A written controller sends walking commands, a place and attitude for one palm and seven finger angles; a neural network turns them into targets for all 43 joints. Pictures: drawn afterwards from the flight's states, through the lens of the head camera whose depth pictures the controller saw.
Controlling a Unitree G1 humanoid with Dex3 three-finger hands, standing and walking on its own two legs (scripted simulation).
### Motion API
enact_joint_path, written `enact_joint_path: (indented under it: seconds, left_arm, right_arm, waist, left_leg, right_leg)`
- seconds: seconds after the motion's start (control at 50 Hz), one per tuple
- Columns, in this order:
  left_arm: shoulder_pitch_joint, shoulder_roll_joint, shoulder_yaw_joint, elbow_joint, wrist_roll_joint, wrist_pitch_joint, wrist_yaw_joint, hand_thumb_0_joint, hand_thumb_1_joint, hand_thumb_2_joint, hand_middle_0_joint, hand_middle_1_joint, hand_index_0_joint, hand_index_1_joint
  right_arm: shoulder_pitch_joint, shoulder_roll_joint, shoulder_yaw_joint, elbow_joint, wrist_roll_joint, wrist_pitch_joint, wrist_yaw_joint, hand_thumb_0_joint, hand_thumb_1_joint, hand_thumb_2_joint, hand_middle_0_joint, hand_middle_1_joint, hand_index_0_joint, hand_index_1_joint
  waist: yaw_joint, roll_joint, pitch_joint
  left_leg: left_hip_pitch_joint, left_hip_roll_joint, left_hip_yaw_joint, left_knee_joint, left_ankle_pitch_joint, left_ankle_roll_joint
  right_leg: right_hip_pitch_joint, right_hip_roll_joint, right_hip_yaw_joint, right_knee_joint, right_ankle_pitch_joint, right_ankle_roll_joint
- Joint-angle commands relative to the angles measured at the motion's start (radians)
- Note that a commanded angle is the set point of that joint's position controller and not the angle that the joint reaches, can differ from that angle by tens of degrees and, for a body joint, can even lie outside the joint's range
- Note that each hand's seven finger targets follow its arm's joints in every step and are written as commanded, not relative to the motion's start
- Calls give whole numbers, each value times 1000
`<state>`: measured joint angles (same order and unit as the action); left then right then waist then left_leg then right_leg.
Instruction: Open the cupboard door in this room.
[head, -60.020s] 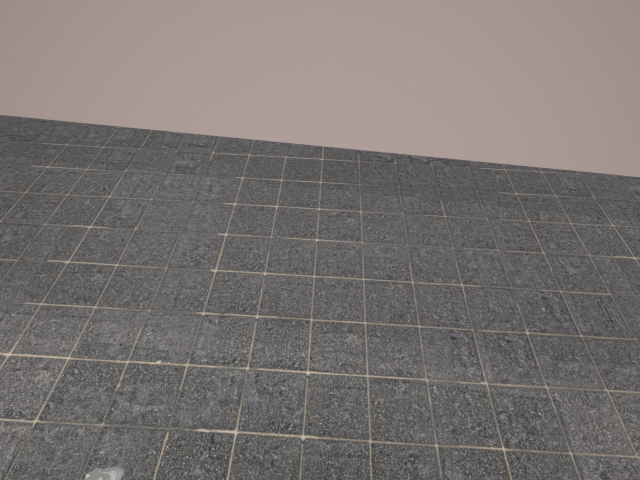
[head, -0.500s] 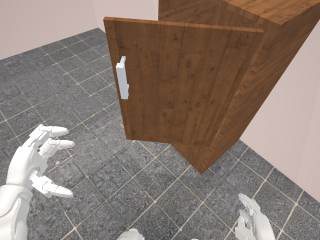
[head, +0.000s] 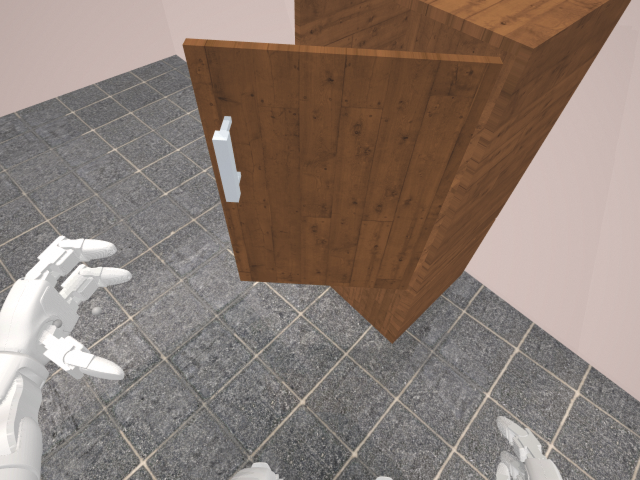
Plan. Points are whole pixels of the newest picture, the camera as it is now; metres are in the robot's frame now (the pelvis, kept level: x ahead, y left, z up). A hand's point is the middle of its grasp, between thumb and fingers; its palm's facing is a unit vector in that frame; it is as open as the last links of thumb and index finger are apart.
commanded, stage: raise the hand with hooked fingers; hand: left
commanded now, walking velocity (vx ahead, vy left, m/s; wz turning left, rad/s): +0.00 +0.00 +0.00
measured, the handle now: (230, 160) +0.57 +0.17 +0.05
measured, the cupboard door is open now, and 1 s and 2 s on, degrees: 44 44 44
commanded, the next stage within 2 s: move the hooked fingers beside the handle in 0.22 s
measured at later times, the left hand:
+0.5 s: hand (102, 302) +0.30 +0.27 +0.07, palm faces +0.02 -1.00 -0.01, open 14.0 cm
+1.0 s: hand (147, 244) +0.38 +0.24 +0.06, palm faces +0.01 -1.00 -0.02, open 14.0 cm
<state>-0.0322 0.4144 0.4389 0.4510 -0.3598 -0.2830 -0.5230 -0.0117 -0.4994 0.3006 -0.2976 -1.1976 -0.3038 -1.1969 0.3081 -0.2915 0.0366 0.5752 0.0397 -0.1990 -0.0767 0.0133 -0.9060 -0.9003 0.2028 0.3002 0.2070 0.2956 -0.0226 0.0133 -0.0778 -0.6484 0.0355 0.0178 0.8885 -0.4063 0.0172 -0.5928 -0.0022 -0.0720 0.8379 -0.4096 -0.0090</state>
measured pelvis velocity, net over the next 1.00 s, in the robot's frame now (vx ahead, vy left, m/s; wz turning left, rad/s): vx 0.00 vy -0.01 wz -0.01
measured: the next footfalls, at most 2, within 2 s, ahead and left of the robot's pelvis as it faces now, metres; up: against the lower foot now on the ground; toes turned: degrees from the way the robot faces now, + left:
none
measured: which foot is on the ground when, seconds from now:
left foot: down 0.00-1.00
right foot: down 0.00-1.00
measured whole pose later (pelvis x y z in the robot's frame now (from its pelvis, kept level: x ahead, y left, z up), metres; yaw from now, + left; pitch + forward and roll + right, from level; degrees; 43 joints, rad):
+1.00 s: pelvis +0.00 -0.01 -0.01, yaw -1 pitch +13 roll -1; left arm -0.41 0.46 0.43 0.81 -0.26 -0.34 -0.46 -0.01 -0.50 0.30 -0.30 -1.20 -0.30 -1.20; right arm 0.35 -0.29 0.03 0.63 0.04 -0.09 -0.07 0.01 -0.91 -0.90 0.20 0.30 0.21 0.30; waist -0.06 0.01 -0.09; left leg -0.72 0.05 0.02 0.91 -0.41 0.01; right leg -0.68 0.01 -0.06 0.87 -0.42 -0.02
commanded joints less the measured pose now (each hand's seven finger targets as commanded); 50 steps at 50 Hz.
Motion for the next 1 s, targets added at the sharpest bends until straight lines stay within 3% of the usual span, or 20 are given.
enact_joint_path:
  seconds: [0.0, 0.22, 0.26, 0.3, 0.36, 0.42, 0.5, 0.58, 0.64, 0.66, 0.68, 0.72, 0.76, 0.8, 0.86, 0.92, 0.98]
  left_arm:
    - [-195, 269, 103, -208, -23, -81, 15, 0, -500, 300, -300, -1200, -300, -1200]
    - [-205, 257, 89, -196, -27, -75, 0, 0, -500, 300, -300, -1200, -300, -1200]
    - [-209, 261, 91, -191, -30, -74, -1, 0, -500, 300, -300, -1200, -300, -1200]
    - [-209, 246, 80, -179, -29, -71, -4, 0, -500, 300, -300, -1200, -300, -1200]
    - [-305, 263, 72, -157, -20, -72, 0, 0, -500, 300, -300, -1200, -300, -1200]
    - [-409, 219, 10, -128, 0, -76, 3, 0, -500, 300, -300, -1200, -300, -1200]
    - [-513, 253, 11, -76, 28, -80, 25, 0, -500, 300, -300, -1200, -300, -1200]
    - [-500, 280, 37, -29, 48, -82, 48, 0, -500, 300, -300, -1200, -300, -1200]
    - [-505, 263, 31, -6, 57, -81, 71, 0, -500, 300, -300, -1200, -300, -1200]
    - [-499, 272, 38, 24, 57, -77, 76, 0, -500, 300, -300, -1200, -300, -1200]
    - [-499, 279, 50, 58, 59, -71, 81, 0, -500, 300, -300, -1200, -300, -1200]
    - [-554, 289, 49, 84, 68, -75, 85, 0, -500, 300, -300, -1200, -300, -1200]
    - [-571, 331, 80, 80, 72, -92, 87, 0, -500, 300, -300, -1200, -300, -1200]
    - [-622, 328, 67, 66, 79, -110, 79, 0, -500, 300, -300, -1200, -300, -1200]
    - [-639, 287, 34, 97, 73, -124, 71, 0, -500, 300, -300, -1200, -300, -1200]
    - [-689, 321, 55, 164, 80, -123, 68, 0, -500, 300, -300, -1200, -300, -1200]
    - [-733, 349, 65, 196, 92, -123, 65, 0, -500, 300, -300, -1200, -300, -1200]
  right_arm:
    - [-31, -138, -61, -135, 0, -56, -12, 0, -900, -900, 200, 300, 200, 300]
    - [-43, -135, -57, -129, 4, -56, -21, 0, -900, -900, 200, 300, 200, 300]
    - [-40, -138, -57, -127, 3, -56, -21, 0, -900, -900, 200, 300, 200, 300]
    - [-45, -134, -56, -129, 5, -55, -20, 0, -900, -900, 200, 300, 200, 300]
    - [-41, -141, -54, -113, 5, -52, -27, 0, -900, -900, 200, 300, 200, 300]
    - [-38, -138, -53, -105, 7, -51, -33, 0, -900, -900, 200, 300, 200, 300]
    - [-24, -141, -52, -88, 4, -42, -37, 0, -900, -900, 200, 300, 200, 300]
    - [-9, -140, -54, -92, 1, -27, -28, 0, -900, -900, 200, 300, 200, 300]
    - [0, -136, -57, -93, 1, -12, -19, 0, -900, -900, 200, 300, 200, 300]
    - [10, -141, -55, -94, -2, -5, -15, 0, -900, -900, 200, 300, 200, 300]
    - [10, -141, -56, -95, 0, 4, -12, 0, -900, -900, 200, 300, 200, 300]
    - [17, -142, -57, -93, 1, 17, -10, 0, -900, -900, 200, 300, 200, 300]
    - [31, -146, -61, -94, -4, 28, -8, 0, -900, -900, 200, 300, 200, 300]
    - [40, -142, -62, -89, -4, 36, -7, 0, -900, -900, 200, 300, 200, 300]
    - [58, -141, -68, -78, -3, 45, -6, 0, -900, -900, 200, 300, 200, 300]
    - [69, -150, -69, -59, -2, 59, -6, 0, -900, -900, 200, 300, 200, 300]
    - [84, -152, -70, -53, -4, 74, -4, 0, -900, -900, 200, 300, 200, 300]
  waist:
    - [16, 91, -237]
    - [13, 96, -235]
    - [11, 64, -228]
    - [9, 70, -226]
    - [-7, 70, -202]
    - [-27, 76, -199]
    - [-28, 79, -236]
    - [-2, 82, -298]
    - [-3, 97, -298]
    - [-1, 58, -282]
    - [-7, 26, -267]
    - [-14, 35, -259]
    - [-6, 36, -295]
    - [-16, 80, -327]
    - [-35, 51, -332]
    - [-40, 52, -301]
    - [-44, 61, -331]
  left_leg:
    - [175, -36, -42, -137, 230, 5]
    - [186, -35, -42, -136, 233, 5]
    - [177, -34, -46, -133, 241, 6]
    - [174, -37, -42, -135, 225, 6]
    - [164, -34, -46, -129, 201, 5]
    - [172, -34, -53, -134, 160, 5]
    - [177, -34, -58, -130, 149, 6]
    - [178, -33, -55, -123, 208, 4]
    - [184, -31, -49, -122, 244, 1]
    - [159, -31, -51, -120, 244, 3]
    - [133, -31, -40, -120, 222, 6]
    - [106, -34, -30, -117, 206, 7]
    - [106, -33, -28, -106, 232, 10]
    - [126, -32, -27, -102, 253, 9]
    - [139, -28, -28, -90, 266, 13]
    - [107, -29, -28, -91, 241, 13]
    - [104, -29, -23, -80, 257, 16]
  right_leg:
    - [76, 29, 28, -105, 201, -18]
    - [72, 27, 27, -109, 213, -17]
    - [80, 28, 26, -106, 223, -18]
    - [74, 26, 29, -111, 212, -15]
    - [49, 25, 33, -111, 185, -17]
    - [6, 23, 31, -113, 143, -14]
    - [7, 18, 37, -109, 128, -16]
    - [47, 18, 37, -89, 185, -19]
    - [44, 18, 33, -85, 223, -17]
    - [55, 22, 33, -83, 229, -18]
    - [58, 22, 39, -90, 225, -11]
    - [64, 18, 49, -92, 222, -9]
    - [92, 21, 57, -83, 251, -11]
    - [86, 21, 57, -74, 273, -11]
    - [66, 29, 55, -73, 284, -10]
    - [48, 24, 57, -75, 271, -8]
    - [55, 25, 64, -68, 291, -8]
